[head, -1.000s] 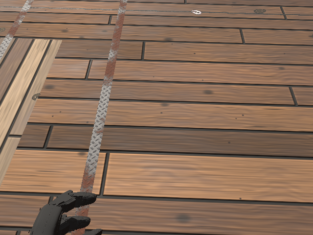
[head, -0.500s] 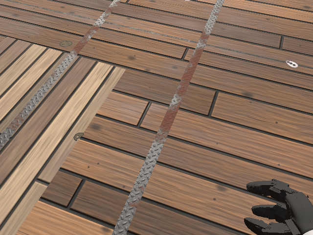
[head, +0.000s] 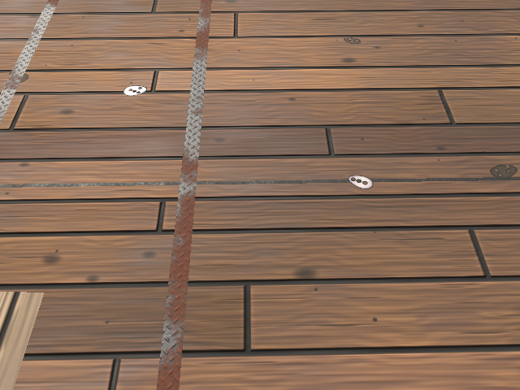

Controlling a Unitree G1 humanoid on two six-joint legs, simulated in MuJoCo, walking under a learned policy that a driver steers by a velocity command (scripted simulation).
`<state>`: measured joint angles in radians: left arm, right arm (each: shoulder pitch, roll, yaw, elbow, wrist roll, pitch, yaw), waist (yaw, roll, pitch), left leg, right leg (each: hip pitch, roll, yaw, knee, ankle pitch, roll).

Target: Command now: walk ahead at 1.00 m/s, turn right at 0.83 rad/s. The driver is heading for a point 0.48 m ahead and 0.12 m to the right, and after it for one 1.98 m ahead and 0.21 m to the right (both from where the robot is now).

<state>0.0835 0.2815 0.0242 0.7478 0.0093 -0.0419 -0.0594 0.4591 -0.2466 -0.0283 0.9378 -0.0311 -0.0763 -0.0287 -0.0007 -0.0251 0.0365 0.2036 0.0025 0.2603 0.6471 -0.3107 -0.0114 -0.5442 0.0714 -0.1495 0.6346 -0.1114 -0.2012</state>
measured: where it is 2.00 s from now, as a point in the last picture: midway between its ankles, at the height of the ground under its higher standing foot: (255, 163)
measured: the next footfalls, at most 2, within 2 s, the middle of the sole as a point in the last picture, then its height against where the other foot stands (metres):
left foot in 0.40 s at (239, 331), level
right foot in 0.76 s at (347, 334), level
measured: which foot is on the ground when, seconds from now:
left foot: down 0.00-0.00, up 0.02-0.38, down 0.40-0.76, up 0.78-1.00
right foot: down 0.00-0.38, up 0.40-0.74, down 0.76-1.00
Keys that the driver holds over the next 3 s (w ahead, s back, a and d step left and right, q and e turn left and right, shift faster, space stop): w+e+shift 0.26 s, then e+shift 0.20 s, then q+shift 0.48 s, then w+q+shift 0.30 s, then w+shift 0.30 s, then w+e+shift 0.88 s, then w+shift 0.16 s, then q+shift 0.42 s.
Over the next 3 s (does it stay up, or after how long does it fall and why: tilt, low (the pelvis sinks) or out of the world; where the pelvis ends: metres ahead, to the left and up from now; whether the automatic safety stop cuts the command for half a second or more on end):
stays up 2.03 -0.27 0.02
